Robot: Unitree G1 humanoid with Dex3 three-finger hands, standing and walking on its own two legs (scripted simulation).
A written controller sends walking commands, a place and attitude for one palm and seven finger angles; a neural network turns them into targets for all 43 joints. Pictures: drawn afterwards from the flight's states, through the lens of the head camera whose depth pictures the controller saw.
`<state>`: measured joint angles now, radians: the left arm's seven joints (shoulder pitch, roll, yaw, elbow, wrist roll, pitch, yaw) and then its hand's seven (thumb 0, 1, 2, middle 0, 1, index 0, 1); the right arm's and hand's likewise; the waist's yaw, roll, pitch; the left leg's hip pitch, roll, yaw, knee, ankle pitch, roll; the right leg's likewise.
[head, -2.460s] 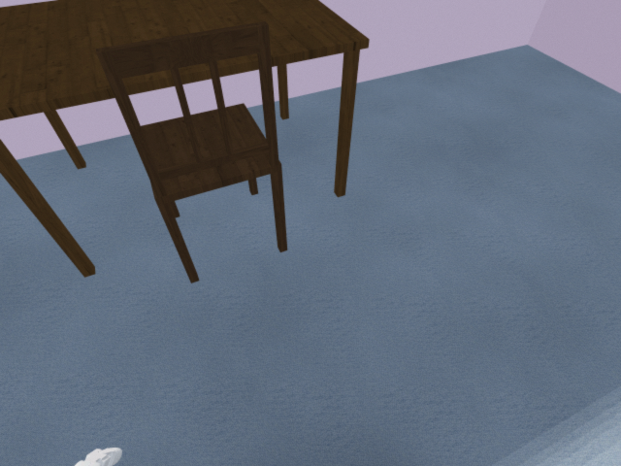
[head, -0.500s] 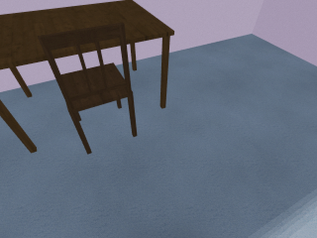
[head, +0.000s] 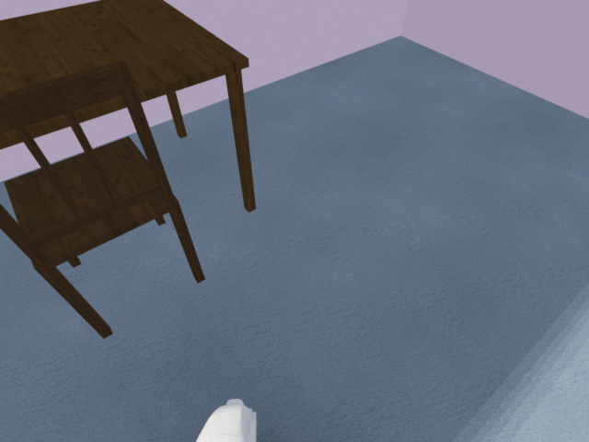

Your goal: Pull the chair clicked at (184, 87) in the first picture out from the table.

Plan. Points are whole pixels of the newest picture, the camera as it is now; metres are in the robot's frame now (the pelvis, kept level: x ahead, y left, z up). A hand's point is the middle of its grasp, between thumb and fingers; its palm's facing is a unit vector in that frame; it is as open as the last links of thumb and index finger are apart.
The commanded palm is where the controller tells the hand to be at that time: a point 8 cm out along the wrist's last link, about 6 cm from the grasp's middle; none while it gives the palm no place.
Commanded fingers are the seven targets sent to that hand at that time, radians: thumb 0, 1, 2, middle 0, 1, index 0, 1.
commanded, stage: walk to a spot facing it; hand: left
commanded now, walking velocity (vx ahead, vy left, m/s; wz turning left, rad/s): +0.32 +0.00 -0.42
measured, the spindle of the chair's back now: (53, 177) +0.63 +0.62 -0.09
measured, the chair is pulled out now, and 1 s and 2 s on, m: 0.00 0.00 0.00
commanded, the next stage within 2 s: turn to face it in 0.50 s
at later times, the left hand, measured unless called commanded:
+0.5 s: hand (192, 331) +0.32 +0.22 -0.16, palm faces -0.24 -0.94 -0.22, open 7.4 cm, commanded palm none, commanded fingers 0.00 0.90 0.90 -0.20 -0.30 -0.20 -0.30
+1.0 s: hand (223, 323) +0.35 +0.17 -0.19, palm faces -0.20 -0.97 -0.13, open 7.3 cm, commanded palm none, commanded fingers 0.00 0.90 0.90 -0.20 -0.30 -0.20 -0.30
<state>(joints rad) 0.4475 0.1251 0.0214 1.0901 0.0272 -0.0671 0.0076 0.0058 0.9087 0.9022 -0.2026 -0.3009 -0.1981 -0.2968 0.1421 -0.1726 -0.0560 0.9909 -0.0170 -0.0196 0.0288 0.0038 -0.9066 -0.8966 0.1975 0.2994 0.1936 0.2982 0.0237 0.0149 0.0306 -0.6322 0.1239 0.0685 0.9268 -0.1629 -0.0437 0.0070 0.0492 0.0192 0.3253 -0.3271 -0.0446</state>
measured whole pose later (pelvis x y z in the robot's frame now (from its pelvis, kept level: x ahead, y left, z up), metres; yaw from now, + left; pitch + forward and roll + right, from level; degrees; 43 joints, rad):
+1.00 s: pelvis +0.22 +0.04 -0.02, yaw -13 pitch -1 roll -2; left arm 0.16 0.16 0.05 0.95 0.01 0.03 0.02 0.00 0.91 0.90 -0.20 -0.30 -0.20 -0.30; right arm 0.29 -0.14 -0.03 1.01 -0.02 0.03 0.00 0.00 -0.91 -0.90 0.20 0.30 0.20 0.30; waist -0.03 -0.03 0.04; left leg -0.33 0.05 0.11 0.68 -0.33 0.03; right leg -0.28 -0.09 -0.21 0.69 -0.40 0.02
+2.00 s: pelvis +0.17 +0.01 -0.02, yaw +24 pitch +0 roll +1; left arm 0.27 0.28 0.07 0.93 0.02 0.07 0.02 0.01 0.91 0.90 -0.20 -0.30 -0.20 -0.30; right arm 0.10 -0.24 -0.05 0.87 -0.01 0.02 0.03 0.00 -0.91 -0.90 0.20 0.30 0.20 0.30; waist 0.03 -0.05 0.11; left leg -0.30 0.00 0.07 0.64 -0.34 0.03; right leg -0.38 -0.15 -0.12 1.00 -0.55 0.08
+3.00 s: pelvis +0.20 +0.04 +0.00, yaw +42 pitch -1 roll +0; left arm 0.38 0.21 0.05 1.12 0.03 0.02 -0.02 0.01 0.91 0.90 -0.20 -0.30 -0.19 -0.30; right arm 0.29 -0.16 -0.02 1.03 -0.02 -0.05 -0.02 0.00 -0.93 -0.90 0.20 0.30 0.20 0.30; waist 0.02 -0.04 0.01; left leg -0.07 -0.01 0.08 0.38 -0.30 0.04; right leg -0.45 -0.08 -0.06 1.03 -0.33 0.01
